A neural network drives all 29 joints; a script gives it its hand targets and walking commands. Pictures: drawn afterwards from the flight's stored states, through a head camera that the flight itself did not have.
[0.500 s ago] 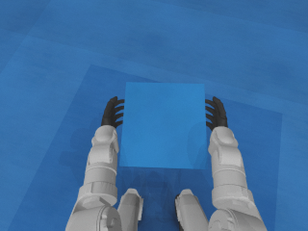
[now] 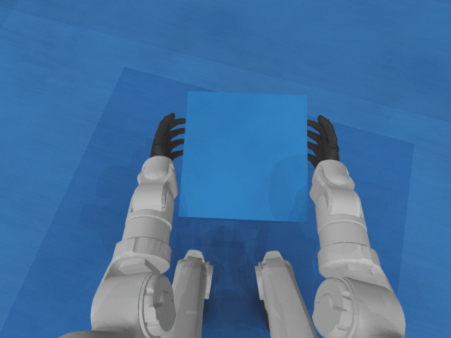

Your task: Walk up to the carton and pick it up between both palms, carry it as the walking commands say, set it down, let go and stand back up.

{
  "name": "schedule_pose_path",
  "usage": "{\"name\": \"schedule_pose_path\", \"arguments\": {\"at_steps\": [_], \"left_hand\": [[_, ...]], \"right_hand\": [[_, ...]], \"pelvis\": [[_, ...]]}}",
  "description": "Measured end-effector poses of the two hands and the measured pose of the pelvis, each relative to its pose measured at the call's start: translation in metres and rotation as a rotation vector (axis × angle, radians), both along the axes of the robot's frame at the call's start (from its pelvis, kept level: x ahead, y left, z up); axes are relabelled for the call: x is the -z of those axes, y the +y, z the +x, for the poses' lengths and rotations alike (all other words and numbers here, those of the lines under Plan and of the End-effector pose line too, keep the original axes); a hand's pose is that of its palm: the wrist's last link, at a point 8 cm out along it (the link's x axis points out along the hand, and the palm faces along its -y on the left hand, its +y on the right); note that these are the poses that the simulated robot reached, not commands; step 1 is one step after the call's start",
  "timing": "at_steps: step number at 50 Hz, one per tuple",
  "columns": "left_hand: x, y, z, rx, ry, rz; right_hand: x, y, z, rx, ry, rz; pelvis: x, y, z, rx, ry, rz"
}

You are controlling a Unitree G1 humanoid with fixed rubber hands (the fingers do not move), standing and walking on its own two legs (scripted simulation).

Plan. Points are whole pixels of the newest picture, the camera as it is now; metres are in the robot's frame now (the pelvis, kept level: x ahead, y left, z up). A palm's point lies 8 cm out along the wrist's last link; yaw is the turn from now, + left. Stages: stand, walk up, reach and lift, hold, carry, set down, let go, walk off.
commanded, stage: set down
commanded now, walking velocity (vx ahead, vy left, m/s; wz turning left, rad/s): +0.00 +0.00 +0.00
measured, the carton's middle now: (241, 168) +0.43 -0.01 -0.15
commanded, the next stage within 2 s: none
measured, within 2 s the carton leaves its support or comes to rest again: neither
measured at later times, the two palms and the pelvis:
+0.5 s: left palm (174, 157) +0.46 +0.13 -0.16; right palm (311, 164) +0.45 -0.16 -0.15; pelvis -0.02 +0.00 -0.07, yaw +0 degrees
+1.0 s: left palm (182, 160) +0.48 +0.13 -0.24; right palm (300, 167) +0.46 -0.16 -0.24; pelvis -0.03 +0.00 -0.13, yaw +0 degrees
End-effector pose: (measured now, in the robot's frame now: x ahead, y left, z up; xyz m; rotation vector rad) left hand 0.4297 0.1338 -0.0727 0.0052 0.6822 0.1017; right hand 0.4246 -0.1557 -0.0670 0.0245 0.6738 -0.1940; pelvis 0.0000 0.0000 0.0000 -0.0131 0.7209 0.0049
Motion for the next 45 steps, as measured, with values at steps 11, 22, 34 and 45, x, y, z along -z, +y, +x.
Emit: {"name": "schedule_pose_path", "arguments": {"at_steps": [11,22,34,45], "left_hand": [[0.037,-0.002,0.013,0.017,-0.002,0.007],[0.074,-0.003,0.025,0.028,-0.001,0.014],[0.116,-0.004,0.035,0.034,0.001,0.015],[0.154,-0.005,0.045,0.043,0.006,0.015]], "right_hand": [[0.037,-0.002,0.009,0.010,-0.001,0.000],[0.075,-0.004,0.019,0.016,-0.001,0.002],[0.117,-0.004,0.028,0.025,0.001,0.004],[0.155,-0.005,0.035,0.030,0.006,0.001]], "pelvis": [[0.030,0.001,-0.007,0.000,0.034,-0.001],[0.060,-0.002,-0.015,0.002,0.060,0.000],[0.093,-0.003,-0.024,0.003,0.077,0.000],[0.121,-0.003,-0.031,0.002,0.086,-0.002]]}}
